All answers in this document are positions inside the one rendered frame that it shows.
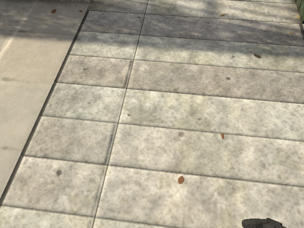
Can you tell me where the right robot hand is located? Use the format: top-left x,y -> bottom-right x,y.
241,218 -> 287,228

